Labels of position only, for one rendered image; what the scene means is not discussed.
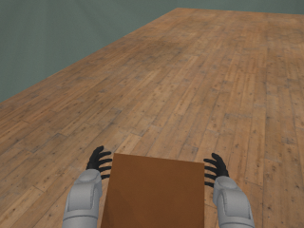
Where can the carton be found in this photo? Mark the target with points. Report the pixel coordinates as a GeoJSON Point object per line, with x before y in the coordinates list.
{"type": "Point", "coordinates": [148, 192]}

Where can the right robot forearm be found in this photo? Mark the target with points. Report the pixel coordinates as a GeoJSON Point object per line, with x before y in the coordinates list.
{"type": "Point", "coordinates": [234, 209]}

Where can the robot right hand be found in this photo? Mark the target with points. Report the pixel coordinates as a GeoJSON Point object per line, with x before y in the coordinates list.
{"type": "Point", "coordinates": [220, 169]}

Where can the robot left hand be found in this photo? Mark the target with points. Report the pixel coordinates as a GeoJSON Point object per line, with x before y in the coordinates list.
{"type": "Point", "coordinates": [94, 162]}

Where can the left robot forearm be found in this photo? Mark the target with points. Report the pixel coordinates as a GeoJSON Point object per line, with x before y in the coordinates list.
{"type": "Point", "coordinates": [83, 200]}

